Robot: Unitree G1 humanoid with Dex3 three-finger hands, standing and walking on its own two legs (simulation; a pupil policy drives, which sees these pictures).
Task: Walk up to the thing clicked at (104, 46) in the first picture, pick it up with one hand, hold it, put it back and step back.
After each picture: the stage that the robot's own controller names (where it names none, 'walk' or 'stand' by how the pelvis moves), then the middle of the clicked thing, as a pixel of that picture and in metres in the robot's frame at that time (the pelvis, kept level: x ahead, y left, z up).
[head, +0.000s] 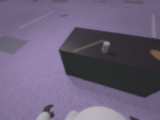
stand; (105, 47) +0.78 -0.15 -0.10
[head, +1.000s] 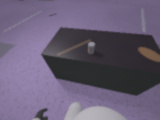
rise first; (91, 48) +0.69 +0.05 -0.08
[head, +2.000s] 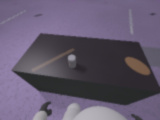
rise first; (72, 61) +0.48 +0.19 -0.07
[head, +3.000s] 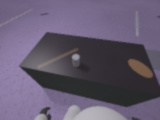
stand; (76, 60) +0.51 +0.16 -0.09
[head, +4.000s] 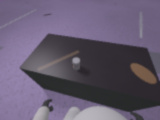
stand; (76, 64) +0.48 +0.15 -0.10
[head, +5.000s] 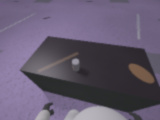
stand; (75, 65) +0.48 +0.15 -0.11
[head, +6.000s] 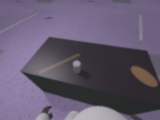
stand; (76, 67) +0.46 +0.14 -0.11
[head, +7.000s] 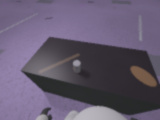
stand; (76, 66) +0.47 +0.14 -0.11
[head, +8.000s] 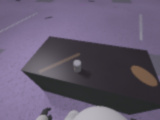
stand; (77, 66) +0.47 +0.14 -0.11
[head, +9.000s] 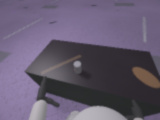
rise first; (77, 67) +0.47 +0.16 -0.10
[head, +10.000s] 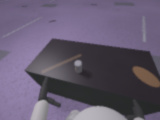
go down; (78, 66) +0.48 +0.15 -0.10
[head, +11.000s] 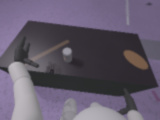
go down; (67, 55) +0.50 +0.15 -0.05
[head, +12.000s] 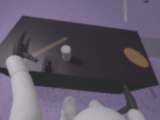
go down; (66, 53) +0.49 +0.15 -0.02
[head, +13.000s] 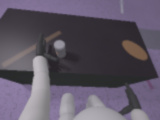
close in; (60, 49) +0.49 +0.16 +0.00
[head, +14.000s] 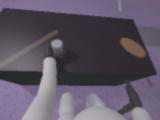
close; (58, 49) +0.49 +0.16 +0.01
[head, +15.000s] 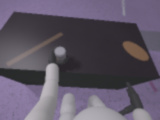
lift; (61, 56) +0.45 +0.16 +0.01
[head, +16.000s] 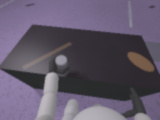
lift; (62, 64) +0.37 +0.18 +0.05
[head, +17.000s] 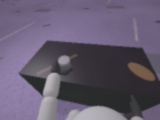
hold; (65, 66) +0.32 +0.17 +0.13
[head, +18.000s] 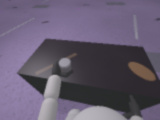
hold; (66, 67) +0.32 +0.17 +0.11
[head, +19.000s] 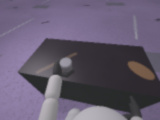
hold; (66, 67) +0.32 +0.16 +0.11
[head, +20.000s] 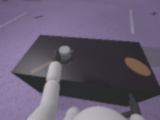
crouch; (65, 55) +0.41 +0.17 +0.11
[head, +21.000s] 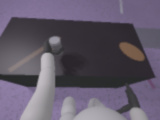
lower; (56, 46) +0.50 +0.18 +0.04
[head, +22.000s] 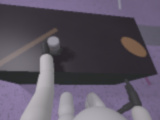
lower; (54, 46) +0.50 +0.18 +0.01
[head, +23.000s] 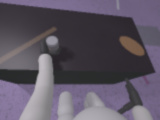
lower; (53, 46) +0.50 +0.18 +0.02
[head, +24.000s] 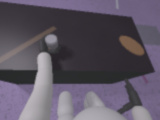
lower; (52, 44) +0.51 +0.18 +0.02
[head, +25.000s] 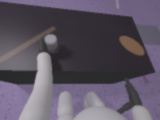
rest; (52, 44) +0.51 +0.18 +0.02
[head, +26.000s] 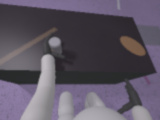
withdraw; (56, 47) +0.50 +0.17 +0.02
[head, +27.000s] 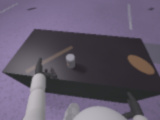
sink last; (70, 61) +0.46 +0.15 -0.04
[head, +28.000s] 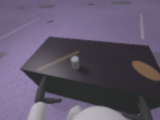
stand; (75, 63) +0.49 +0.17 -0.05
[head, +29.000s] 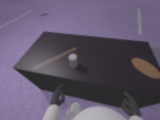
stand; (73, 61) +0.48 +0.17 -0.04
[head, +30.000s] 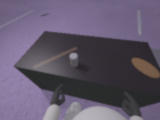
stand; (74, 60) +0.49 +0.16 -0.03
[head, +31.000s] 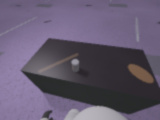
stand; (75, 65) +0.49 +0.16 -0.10
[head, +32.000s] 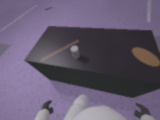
walk; (75, 52) +0.56 +0.19 -0.08
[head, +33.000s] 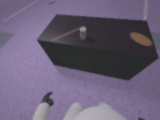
walk; (83, 33) +0.83 +0.12 -0.08
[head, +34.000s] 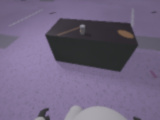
stand; (82, 29) +1.11 +0.18 -0.08
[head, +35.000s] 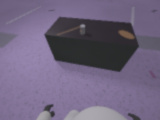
stand; (82, 29) +1.09 +0.16 -0.11
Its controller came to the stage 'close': yes
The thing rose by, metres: 0.22
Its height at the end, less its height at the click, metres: +0.00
